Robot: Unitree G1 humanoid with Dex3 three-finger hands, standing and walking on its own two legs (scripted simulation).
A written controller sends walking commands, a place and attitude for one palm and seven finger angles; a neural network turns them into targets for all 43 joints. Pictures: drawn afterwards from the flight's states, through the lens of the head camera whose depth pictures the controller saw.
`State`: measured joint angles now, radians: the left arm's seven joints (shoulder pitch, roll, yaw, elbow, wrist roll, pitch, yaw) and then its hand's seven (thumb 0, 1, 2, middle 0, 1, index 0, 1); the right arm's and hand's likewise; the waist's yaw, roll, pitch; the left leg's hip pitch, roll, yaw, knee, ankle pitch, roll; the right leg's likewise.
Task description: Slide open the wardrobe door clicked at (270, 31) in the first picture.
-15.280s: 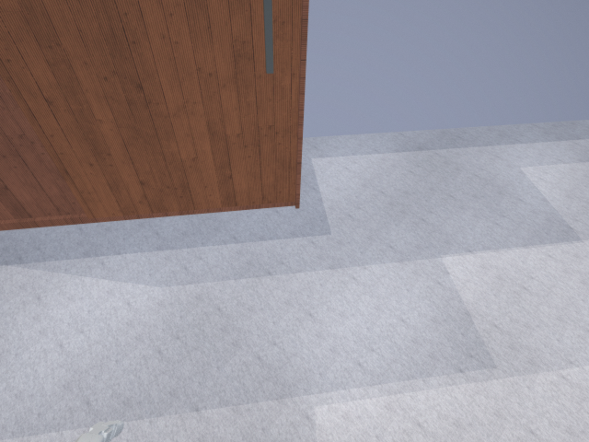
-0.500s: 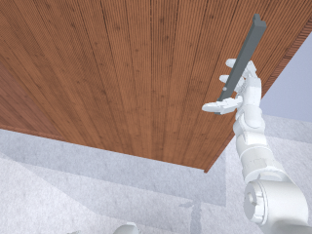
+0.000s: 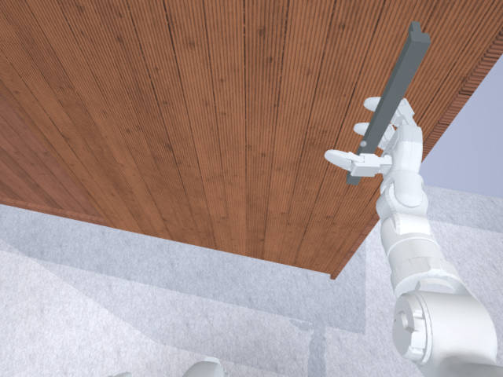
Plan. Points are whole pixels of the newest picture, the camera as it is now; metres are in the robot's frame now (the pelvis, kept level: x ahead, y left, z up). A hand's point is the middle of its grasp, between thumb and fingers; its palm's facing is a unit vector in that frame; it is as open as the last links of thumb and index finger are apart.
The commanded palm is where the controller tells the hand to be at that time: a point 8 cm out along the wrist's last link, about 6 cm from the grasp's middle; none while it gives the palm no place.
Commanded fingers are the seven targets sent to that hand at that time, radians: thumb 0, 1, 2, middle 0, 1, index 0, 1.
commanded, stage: grip the handle and tug to test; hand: right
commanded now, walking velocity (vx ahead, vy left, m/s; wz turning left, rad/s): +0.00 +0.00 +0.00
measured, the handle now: (377, 118) +0.53 -0.13 +0.11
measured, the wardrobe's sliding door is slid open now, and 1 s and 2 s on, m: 0.00 0.00 0.00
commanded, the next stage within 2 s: tug the door sideways, standing still in 1.12 s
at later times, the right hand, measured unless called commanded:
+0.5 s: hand (363, 141) +0.48 -0.11 +0.11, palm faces +0.06 +1.00 +0.01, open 5.8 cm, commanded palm +0.44 -0.16 +0.11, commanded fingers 0.00 -0.90 -0.90 0.45 1.40 0.45 1.40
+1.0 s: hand (362, 141) +0.48 -0.11 +0.11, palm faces +0.07 +1.00 +0.01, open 5.8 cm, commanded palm +0.43 -0.15 +0.11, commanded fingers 0.00 -0.90 -0.90 0.45 1.40 0.45 1.40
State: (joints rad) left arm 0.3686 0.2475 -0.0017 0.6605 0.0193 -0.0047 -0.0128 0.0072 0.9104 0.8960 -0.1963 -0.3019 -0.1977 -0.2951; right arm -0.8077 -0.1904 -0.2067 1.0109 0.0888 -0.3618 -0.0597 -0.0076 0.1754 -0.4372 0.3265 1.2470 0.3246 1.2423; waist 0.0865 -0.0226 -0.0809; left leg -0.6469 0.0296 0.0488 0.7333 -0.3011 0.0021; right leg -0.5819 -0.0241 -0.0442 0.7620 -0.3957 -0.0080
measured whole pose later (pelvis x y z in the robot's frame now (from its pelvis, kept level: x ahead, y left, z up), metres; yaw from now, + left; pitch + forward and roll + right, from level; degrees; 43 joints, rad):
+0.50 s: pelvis +0.00 +0.00 +0.00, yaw +0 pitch +13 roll +0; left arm 0.37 0.25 0.00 0.65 0.02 0.00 -0.01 0.01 0.91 0.90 -0.20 -0.30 -0.20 -0.30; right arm -0.80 -0.20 -0.23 1.00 0.09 -0.35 -0.03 0.01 -0.69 -0.81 0.38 1.38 0.38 1.34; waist 0.09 -0.02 -0.08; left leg -0.64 0.02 0.05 0.72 -0.30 0.01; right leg -0.57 -0.03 -0.05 0.75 -0.40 0.00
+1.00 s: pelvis +0.01 +0.00 +0.00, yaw +1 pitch +13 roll +0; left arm 0.38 0.25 0.00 0.63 0.01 0.00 -0.02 0.01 0.91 0.90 -0.20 -0.30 -0.20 -0.30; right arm -0.76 -0.19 -0.21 0.93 0.11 -0.32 -0.05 0.01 -0.71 -0.82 0.34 1.40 0.35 1.36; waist 0.08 -0.03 -0.09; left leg -0.64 0.02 0.04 0.72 -0.30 0.01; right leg -0.57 -0.03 -0.05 0.74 -0.40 0.00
